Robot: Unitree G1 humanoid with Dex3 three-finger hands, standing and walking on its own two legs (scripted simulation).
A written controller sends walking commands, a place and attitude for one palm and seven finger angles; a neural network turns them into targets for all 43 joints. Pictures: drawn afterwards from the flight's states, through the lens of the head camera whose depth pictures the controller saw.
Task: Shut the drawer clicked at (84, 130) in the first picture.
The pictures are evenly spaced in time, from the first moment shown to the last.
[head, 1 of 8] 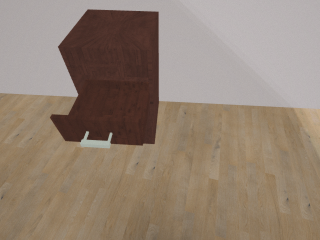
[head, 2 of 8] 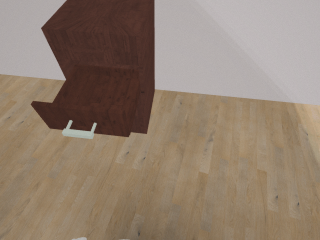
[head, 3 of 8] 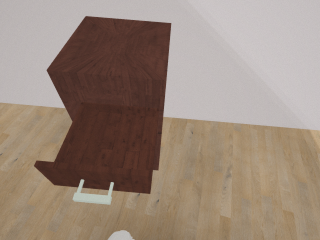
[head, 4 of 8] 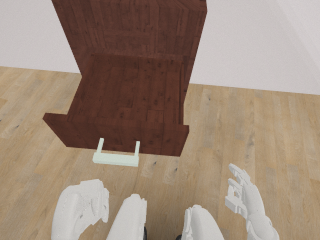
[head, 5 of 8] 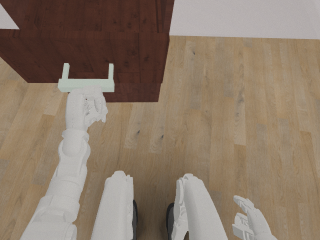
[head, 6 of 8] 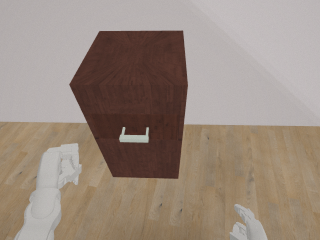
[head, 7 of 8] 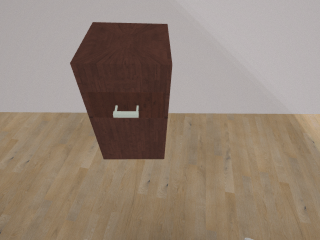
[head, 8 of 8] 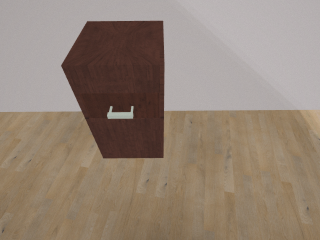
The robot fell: no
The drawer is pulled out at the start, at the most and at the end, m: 0.30 0.30 0.00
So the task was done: yes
